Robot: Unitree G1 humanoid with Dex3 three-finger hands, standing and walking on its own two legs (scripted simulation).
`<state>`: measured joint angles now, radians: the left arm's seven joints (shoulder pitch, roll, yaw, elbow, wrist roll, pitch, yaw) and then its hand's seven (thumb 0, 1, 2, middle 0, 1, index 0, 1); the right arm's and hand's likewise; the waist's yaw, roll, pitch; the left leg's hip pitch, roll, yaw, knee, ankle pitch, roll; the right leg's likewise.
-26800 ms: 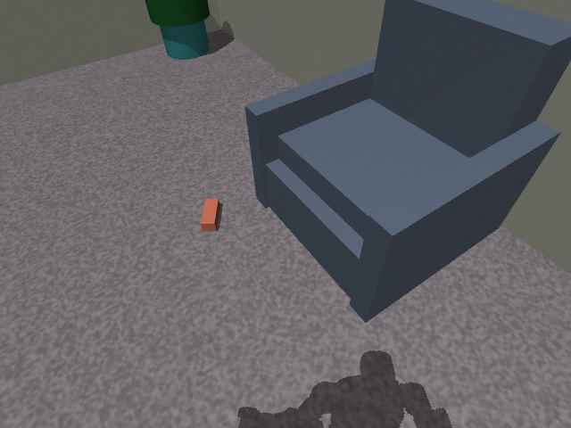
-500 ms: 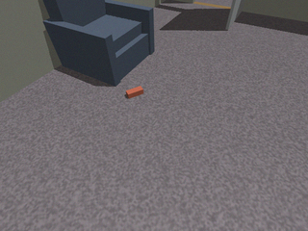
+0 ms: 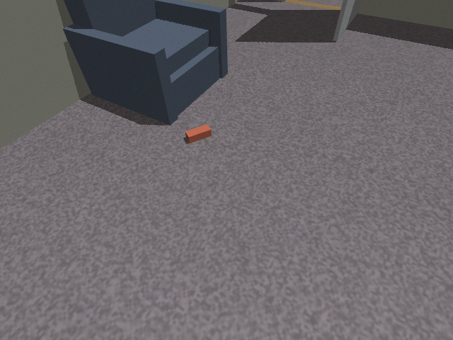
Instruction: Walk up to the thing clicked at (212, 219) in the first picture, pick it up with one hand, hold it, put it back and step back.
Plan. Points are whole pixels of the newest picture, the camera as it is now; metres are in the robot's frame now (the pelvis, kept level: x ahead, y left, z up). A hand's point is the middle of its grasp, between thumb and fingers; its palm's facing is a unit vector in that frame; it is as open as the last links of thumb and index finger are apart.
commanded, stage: stand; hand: left
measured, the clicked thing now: (198, 133) +1.48 +0.25 -0.75
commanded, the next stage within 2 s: walk up in 0.70 s
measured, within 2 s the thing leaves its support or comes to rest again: neither
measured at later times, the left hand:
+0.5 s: hand out of the picture +0.08 +0.25 -0.16, palm faces -0.04 -0.94 -0.35, open 7.4 cm
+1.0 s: hand out of the picture +0.14 +0.25 -0.14, palm faces -0.06 -0.89 -0.45, open 7.4 cm
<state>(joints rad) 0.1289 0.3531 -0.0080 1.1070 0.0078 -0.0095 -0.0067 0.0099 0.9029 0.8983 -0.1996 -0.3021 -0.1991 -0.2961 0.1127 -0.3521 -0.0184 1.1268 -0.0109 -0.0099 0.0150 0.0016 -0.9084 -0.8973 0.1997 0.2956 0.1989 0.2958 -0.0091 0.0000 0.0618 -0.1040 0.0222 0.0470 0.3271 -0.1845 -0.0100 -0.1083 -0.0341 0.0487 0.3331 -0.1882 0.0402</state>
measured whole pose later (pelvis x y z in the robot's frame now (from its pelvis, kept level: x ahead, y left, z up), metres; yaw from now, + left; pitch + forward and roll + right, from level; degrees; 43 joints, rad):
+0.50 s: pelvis +0.00 +0.00 +0.00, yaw +0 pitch -2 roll +0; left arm 0.12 0.35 -0.01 1.10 0.01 -0.01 -0.01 0.01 0.90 0.90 -0.20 -0.30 -0.20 -0.30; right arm 0.11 -0.35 -0.01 1.12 -0.01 -0.01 0.01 0.00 -0.91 -0.90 0.20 0.30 0.20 0.30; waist -0.01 0.00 0.06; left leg -0.10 0.02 0.04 0.32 -0.19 -0.01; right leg -0.10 -0.03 0.05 0.33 -0.19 0.04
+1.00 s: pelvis +0.06 -0.05 -0.02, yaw -3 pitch -4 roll +1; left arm 0.22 0.46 0.09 1.02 0.02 -0.06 -0.08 0.01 0.90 0.90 -0.20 -0.30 -0.20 -0.30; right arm 0.26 -0.44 -0.11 1.03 -0.05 -0.01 0.07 0.00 -0.90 -0.90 0.20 0.30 0.20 0.30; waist -0.02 0.04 0.06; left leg -0.08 0.10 0.06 0.58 -0.46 0.03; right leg -0.31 -0.05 -0.06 0.59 -0.21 -0.01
